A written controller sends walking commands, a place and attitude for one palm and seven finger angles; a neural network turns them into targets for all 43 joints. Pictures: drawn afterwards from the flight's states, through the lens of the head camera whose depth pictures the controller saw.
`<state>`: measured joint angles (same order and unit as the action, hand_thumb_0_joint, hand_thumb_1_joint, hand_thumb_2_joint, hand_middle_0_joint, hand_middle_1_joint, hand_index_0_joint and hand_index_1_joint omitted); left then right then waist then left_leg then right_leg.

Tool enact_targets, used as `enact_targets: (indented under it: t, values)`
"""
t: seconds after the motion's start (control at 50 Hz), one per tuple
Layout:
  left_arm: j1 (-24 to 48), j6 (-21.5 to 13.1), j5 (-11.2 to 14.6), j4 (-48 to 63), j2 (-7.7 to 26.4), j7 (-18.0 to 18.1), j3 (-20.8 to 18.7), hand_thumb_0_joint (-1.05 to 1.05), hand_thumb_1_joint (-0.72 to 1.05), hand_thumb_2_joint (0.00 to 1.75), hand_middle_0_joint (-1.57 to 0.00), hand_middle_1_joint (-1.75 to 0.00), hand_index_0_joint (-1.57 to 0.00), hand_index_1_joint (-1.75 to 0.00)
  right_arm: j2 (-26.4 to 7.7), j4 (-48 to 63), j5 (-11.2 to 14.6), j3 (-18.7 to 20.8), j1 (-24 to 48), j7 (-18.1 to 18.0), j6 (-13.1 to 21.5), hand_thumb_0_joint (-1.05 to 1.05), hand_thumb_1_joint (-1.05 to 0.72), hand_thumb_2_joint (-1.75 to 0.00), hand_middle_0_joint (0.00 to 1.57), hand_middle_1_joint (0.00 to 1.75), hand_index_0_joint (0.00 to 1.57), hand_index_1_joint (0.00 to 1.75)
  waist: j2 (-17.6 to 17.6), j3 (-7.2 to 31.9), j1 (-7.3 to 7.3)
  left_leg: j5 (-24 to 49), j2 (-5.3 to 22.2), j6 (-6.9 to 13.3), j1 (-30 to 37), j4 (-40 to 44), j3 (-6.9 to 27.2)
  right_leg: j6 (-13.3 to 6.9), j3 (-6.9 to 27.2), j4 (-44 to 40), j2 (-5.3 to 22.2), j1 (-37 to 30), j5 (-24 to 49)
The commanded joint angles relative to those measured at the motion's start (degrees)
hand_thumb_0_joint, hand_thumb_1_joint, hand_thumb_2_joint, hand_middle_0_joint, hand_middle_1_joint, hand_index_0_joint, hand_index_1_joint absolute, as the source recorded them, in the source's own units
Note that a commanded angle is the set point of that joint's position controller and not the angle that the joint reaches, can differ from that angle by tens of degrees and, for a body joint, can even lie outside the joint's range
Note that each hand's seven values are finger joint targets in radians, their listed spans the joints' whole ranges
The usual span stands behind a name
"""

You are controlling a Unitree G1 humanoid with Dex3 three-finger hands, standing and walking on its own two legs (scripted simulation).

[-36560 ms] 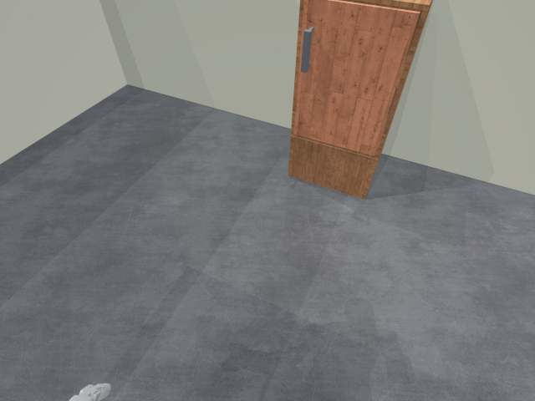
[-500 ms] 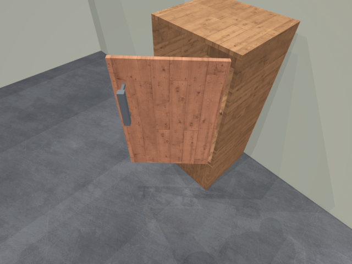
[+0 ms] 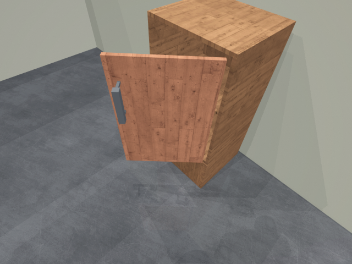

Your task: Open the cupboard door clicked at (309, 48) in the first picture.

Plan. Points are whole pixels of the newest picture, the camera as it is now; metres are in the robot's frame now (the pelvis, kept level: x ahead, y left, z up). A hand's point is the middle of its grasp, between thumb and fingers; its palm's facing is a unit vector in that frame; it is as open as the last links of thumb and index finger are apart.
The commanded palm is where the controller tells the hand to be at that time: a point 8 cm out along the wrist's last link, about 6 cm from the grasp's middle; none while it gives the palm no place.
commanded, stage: look again from close up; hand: left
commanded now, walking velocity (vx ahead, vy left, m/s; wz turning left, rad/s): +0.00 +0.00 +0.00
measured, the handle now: (120, 102) +0.63 +0.23 -0.05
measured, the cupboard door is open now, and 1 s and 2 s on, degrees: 45 45 45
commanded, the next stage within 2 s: shuffle to correct the standing spot in 0.48 s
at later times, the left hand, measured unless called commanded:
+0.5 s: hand out of the picture +0.03 +0.18 -0.18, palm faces +0.00 -0.98 -0.21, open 7.4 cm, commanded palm none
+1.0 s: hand out of the picture +0.03 +0.19 -0.19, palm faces +0.00 -0.99 -0.16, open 7.4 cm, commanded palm none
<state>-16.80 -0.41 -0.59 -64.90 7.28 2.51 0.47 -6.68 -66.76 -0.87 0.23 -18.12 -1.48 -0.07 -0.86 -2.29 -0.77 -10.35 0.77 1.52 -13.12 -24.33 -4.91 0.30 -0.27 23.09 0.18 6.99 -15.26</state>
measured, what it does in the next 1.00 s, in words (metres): lifts its right foot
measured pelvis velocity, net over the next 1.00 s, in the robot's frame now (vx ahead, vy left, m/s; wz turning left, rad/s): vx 0.07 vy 0.02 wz -0.04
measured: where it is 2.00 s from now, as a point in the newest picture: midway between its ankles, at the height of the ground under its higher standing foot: outside the picture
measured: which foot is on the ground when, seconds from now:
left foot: down 0.00-1.00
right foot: down 0.00-0.94, up 0.96-1.00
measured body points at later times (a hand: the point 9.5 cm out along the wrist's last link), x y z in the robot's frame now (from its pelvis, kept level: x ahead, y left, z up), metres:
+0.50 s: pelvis +0.01 +0.00 -0.01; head +0.02 +0.00 +0.44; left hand +0.03 +0.23 -0.16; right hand +0.04 -0.23 -0.16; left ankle +0.03 +0.10 -0.74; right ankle -0.03 -0.12 -0.74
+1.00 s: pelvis +0.07 +0.02 -0.02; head +0.09 +0.03 +0.43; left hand +0.03 +0.24 -0.18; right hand +0.06 -0.21 -0.16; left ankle +0.03 +0.10 -0.74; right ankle -0.02 -0.10 -0.70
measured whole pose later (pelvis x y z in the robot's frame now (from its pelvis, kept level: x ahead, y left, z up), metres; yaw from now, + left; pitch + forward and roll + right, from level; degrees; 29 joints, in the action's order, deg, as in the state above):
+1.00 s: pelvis +0.07 +0.02 -0.02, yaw -2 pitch +0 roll +0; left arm -21.7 -0.1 -1.4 -63.8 9.3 1.2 -1.2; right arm -9.0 -61.6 -1.7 0.0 -18.0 -1.1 3.8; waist -2.1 -1.9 0.1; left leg -22.4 0.2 3.5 -11.6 -33.8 -7.6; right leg -1.9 -1.0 53.6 1.4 16.5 -30.2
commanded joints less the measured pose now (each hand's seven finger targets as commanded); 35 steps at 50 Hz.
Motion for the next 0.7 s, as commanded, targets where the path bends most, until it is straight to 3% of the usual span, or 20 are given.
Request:
enact_targets:
  t: [0.0, 0.02, 0.08, 0.16, 0.22, 0.3, 0.44, 0.56, 0.6, 0.64, 0.68]
  values:
    - [-2.18, -2.03, -0.41, 4.26, 8.27, 0.87, -0.99, 0.0, 0.9, 0.9, -0.2, -0.3, -0.2, -0.3, -5.78, 6.42, -0.06, 1.03, -1.19, 0.64, 1.45, 0.0, -0.9, -0.9, 0.2, 0.3, 0.2, 0.3, 7.57, -0.97, -1.07, -4.27, 4.12, -0.69, -0.06, -1.47, 6.15, -4.07, 6.11, -1.84, 6.57, 9.24, -3.41]
    - [-2.71, -2.2, -0.63, 4.35, 7.78, 0.71, -1.01, 0.0, 0.9, 0.9, -0.2, -0.3, -0.2, -0.3, -6.22, 6.84, -0.39, 0.69, -2.33, 0.72, 1.58, 0.0, -0.9, -0.9, 0.2, 0.3, 0.2, 0.3, 7.37, 0.99, -0.78, -1.83, 4.92, -0.09, -0.76, -2.14, 6.89, -3.86, 4.22, -0.14, 5.23, 7.63, -1.53]
    - [-4.14, -1.97, -0.39, 4.14, 5.74, 0.47, -0.65, 0.0, 0.9, 0.9, -0.2, -0.3, -0.2, -0.3, -7.08, 7.96, -0.13, 0.69, -2.84, 0.38, 2.06, 0.0, -0.9, -0.9, 0.2, 0.3, 0.2, 0.3, 2.8, 2.37, -0.37, 2.81, 5.89, 1.16, -0.25, -1.16, 8.12, -3.37, 3.07, 2.47, 3.78, 6.43, 1.34]
    - [-3.68, -1.59, -0.44, 4.49, 5.4, 0.34, -0.58, 0.0, 0.9, 0.9, -0.2, -0.3, -0.2, -0.3, -7.64, 8.28, -0.12, 0.67, -1.96, 0.22, 2.12, 0.0, -0.9, -0.9, 0.2, 0.3, 0.2, 0.3, -1.63, -1.83, 0.07, 3.08, 5.79, 1.44, -1.38, 0.28, 8.12, -2.81, 3.39, 2.64, 3.69, 8.21, 2.03]
    - [-3.81, -1.38, -0.44, 4.81, 5.78, 0.27, -0.62, 0.0, 0.9, 0.9, -0.2, -0.3, -0.2, -0.3, -7.95, 8.02, -0.06, 0.59, -1.04, 0.22, 2.16, 0.0, -0.9, -0.9, 0.2, 0.3, 0.2, 0.3, -0.94, -3.02, 0.43, 2.73, 5.59, 1.56, -1.03, 1.3, 7.54, -2.49, 3.42, 2.27, 3.97, 8.61, 2.56]
    - [-3.93, -1.26, -0.28, 4.97, 6.94, 0.2, -0.7, 0.0, 0.9, 0.9, -0.2, -0.3, -0.2, -0.3, -8.88, 7.86, 0.0, 0.62, 0.1, 0.17, 2.14, 0.0, -0.9, -0.9, 0.2, 0.3, 0.2, 0.3, -2.01, -1.46, 0.57, 4.0, 5.46, 1.43, 1.1, 1.23, 6.65, -2.21, 4.06, 1.89, 4.5, 8.08, 4.82]
    - [-3.66, -1.28, -0.33, 5.35, 8.56, 0.07, -0.94, 0.0, 0.9, 0.9, -0.2, -0.3, -0.2, -0.3, -9.45, 7.39, 0.1, 0.7, 2.03, 0.13, 2.24, 0.0, -0.9, -0.9, 0.2, 0.3, 0.2, 0.3, -0.05, 0.73, 0.76, 6.95, 5.43, 1.13, 3.21, 0.3, 5.42, -2.17, 5.07, 1.5, 4.86, 6.65, 9.45]
    - [-3.24, -1.13, -0.33, 5.1, 8.89, -0.08, -1.01, 0.0, 0.9, 0.9, -0.2, -0.3, -0.2, -0.3, -9.42, 6.79, 0.16, 0.75, 2.77, 0.04, 2.16, 0.0, -0.9, -0.9, 0.2, 0.3, 0.2, 0.3, 0.31, 0.42, 0.8, 6.28, 5.64, 0.96, 3.52, 0.71, 5.22, -2.24, 5.3, 0.86, 4.95, 6.68, 9.66]
    - [-4.01, -0.88, -0.54, 4.61, 8.5, -0.33, -1.15, 0.0, 0.9, 0.9, -0.2, -0.3, -0.2, -0.3, -9.16, 6.36, 0.01, 0.72, 2.3, 0.3, 1.85, 0.0, -0.9, -0.9, 0.2, 0.3, 0.2, 0.3, 1.34, -0.02, 1.04, -2.42, 5.27, 1.01, 2.68, 0.56, 4.63, -2.82, 5.4, 0.89, 4.59, 6.89, 0.71]
    - [-4.36, -0.62, -0.85, 4.88, 8.54, -0.71, -1.49, 0.0, 0.9, 0.9, -0.2, -0.3, -0.2, -0.3, -9.26, 6.64, -0.2, 1.03, 2.6, 0.65, 1.39, 0.0, -0.9, -0.9, 0.2, 0.3, 0.2, 0.3, 0.13, -3.21, 1.22, -12.98, 4.66, 1.26, -0.68, 0.86, 4.93, -3.68, 6.45, -0.64, 4.5, 8.84, -10.12]
    - [-4.59, -0.62, -0.9, 5.19, 9.14, -1.05, -1.79, 0.0, 0.9, 0.9, -0.2, -0.3, -0.2, -0.3, -8.89, 7.34, -0.32, 1.13, 2.78, 0.96, 1.28, 0.0, -0.9, -0.9, 0.2, 0.3, 0.2, 0.3, -1.09, -5.57, 1.35, -15.47, 3.44, 1.03, -3.28, -1.1, 4.14, -4.66, 8.6, -2.33, 5.37, 10.0, -14.56]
